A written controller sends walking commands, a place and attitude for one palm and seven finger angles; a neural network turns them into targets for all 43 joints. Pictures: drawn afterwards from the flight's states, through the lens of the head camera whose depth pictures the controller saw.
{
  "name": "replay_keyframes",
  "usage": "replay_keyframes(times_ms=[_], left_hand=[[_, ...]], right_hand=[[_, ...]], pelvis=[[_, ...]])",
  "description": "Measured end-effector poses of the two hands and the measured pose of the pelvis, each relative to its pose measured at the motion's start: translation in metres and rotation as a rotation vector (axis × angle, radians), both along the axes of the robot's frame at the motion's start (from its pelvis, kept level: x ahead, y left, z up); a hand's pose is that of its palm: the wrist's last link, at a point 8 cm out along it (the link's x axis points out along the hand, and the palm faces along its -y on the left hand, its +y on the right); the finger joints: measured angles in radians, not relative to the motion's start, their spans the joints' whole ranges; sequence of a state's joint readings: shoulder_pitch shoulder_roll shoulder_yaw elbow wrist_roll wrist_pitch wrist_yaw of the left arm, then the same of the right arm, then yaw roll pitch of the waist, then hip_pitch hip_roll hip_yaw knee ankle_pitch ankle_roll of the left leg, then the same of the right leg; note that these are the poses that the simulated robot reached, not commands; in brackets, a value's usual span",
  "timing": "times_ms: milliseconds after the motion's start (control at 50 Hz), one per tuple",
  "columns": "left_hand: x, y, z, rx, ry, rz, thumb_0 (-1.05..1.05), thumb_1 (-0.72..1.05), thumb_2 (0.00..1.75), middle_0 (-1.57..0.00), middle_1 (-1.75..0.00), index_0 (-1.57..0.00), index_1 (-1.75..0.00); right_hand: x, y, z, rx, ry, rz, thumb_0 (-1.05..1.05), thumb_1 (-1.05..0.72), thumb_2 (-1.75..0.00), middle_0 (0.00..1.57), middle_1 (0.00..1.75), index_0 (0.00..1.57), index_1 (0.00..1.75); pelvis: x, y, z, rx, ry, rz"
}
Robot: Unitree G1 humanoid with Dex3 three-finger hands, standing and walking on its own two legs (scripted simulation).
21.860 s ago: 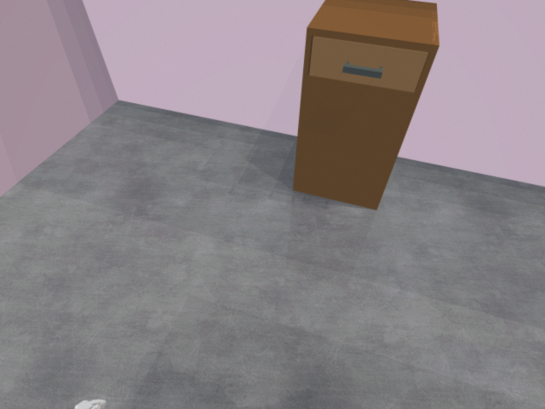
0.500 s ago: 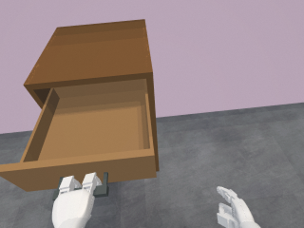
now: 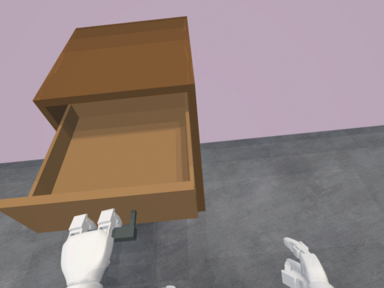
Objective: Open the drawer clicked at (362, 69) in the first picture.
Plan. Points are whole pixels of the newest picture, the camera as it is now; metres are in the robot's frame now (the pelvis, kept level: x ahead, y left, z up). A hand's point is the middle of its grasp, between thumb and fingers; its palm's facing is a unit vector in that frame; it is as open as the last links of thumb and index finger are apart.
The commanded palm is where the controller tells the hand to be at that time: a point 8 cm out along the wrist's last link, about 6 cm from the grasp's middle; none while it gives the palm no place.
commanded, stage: open the thumb to release the handle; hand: left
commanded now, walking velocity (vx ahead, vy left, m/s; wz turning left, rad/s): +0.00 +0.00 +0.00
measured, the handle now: (104, 226) +0.24 +0.21 +0.00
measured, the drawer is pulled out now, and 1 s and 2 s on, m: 0.30 0.30 0.30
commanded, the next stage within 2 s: lift the hand off the handle in 0.34 s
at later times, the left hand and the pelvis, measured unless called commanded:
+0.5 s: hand (102, 256) +0.19 +0.21 -0.02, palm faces +0.00 -0.09 -1.00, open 13.5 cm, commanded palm +0.17 +0.20 +0.03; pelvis -0.01 +0.00 +0.01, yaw +1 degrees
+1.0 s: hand (101, 250) +0.20 +0.21 +0.00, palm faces -0.01 -0.11 -0.99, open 13.6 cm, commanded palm +0.18 +0.20 +0.07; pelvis -0.02 +0.00 +0.02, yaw +1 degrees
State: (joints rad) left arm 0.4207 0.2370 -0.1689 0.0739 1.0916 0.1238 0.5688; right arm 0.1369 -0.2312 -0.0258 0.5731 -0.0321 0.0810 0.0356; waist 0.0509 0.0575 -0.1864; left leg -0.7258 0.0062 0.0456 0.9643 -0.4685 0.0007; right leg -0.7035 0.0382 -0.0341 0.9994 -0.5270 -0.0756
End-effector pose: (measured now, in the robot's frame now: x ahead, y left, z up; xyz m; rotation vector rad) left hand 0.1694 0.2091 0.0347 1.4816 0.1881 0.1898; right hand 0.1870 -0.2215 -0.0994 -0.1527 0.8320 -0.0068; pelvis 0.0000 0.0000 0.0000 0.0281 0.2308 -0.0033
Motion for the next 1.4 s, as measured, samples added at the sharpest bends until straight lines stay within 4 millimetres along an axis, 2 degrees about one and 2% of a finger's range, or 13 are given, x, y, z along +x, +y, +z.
replay_keyframes(times_ms=[120, 340, 460, 640, 780, 960, 1180, 1400], left_hand=[[0.001, -0.002, 0.003, -0.02, 0.024, 0.027, 0.01, 0.42, 0.69, -0.33, -1.3, -0.37, -1.29], [-0.001, -0.001, 0.002, -0.018, 0.025, -0.003, 0.0, -0.23, 0.42, -0.29, -1.23, -0.34, -1.23], [-0.001, -0.001, 0.001, -0.013, 0.015, -0.005, 0.0, -0.41, 0.34, -0.28, -1.21, -0.32, -1.21], [0.002, -0.002, -0.001, -0.005, 0.004, 0.002, 0.0, -0.48, 0.3, -0.28, -1.2, -0.32, -1.2], [0.006, -0.001, 0.0, 0.001, 0.001, -0.006, 0.0, -0.49, 0.3, -0.3, -1.2, -0.34, -1.26], [0.007, 0.0, 0.013, -0.033, 0.024, -0.028, 0.0, -0.49, 0.3, -0.32, -1.2, -0.36, -1.23], [0.007, 0.0, 0.039, -0.051, -0.003, -0.041, 0.0, -0.49, 0.3, -0.33, -1.21, -0.39, -1.22], [0.009, 0.0, 0.064, -0.066, -0.006, -0.053, 0.0, -0.49, 0.3, -0.35, -1.22, -0.41, -1.22]], right_hand=[[0.003, 0.005, 0.007, 0.003, -0.007, 0.008, 0.02, -0.91, -0.9, 0.2, 0.3, 0.2, 0.3], [0.006, 0.003, 0.014, -0.02, -0.031, 0.014, 0.01, -0.91, -0.9, 0.2, 0.3, 0.2, 0.3], [0.001, 0.002, 0.012, -0.023, -0.022, 0.006, 0.01, -0.91, -0.9, 0.2, 0.3, 0.2, 0.3], [-0.01, 0.004, 0.006, -0.019, 0.003, 0.002, 0.01, -0.91, -0.9, 0.2, 0.3, 0.2, 0.3], [-0.018, 0.007, 0.003, -0.021, 0.027, -0.001, 0.01, -0.91, -0.9, 0.2, 0.3, 0.2, 0.3], [-0.022, 0.008, 0.014, -0.016, 0.006, -0.027, 0.01, -0.91, -0.9, 0.2, 0.3, 0.2, 0.3], [-0.009, 0.008, 0.031, -0.01, -0.037, -0.024, 0.01, -0.91, -0.9, 0.2, 0.3, 0.2, 0.3], [0.015, 0.022, 0.046, 0.018, -0.081, 0.016, 0.02, -0.91, -0.9, 0.2, 0.3, 0.2, 0.3]], pelvis=[[-0.001, -0.002, 0.006, 0.002, -0.015, 0.007], [-0.007, -0.003, 0.008, -0.003, -0.023, 0.015], [-0.009, -0.002, 0.007, -0.005, -0.025, 0.017], [-0.014, 0.0, 0.006, -0.006, -0.027, 0.022], [-0.019, 0.0, 0.007, -0.008, -0.035, 0.027], [-0.019, 0.002, 0.015, -0.009, -0.068, 0.017], [-0.014, 0.005, 0.026, -0.01, -0.11, 0.007], [-0.005, 0.006, 0.036, -0.009, -0.149, 0.004]])
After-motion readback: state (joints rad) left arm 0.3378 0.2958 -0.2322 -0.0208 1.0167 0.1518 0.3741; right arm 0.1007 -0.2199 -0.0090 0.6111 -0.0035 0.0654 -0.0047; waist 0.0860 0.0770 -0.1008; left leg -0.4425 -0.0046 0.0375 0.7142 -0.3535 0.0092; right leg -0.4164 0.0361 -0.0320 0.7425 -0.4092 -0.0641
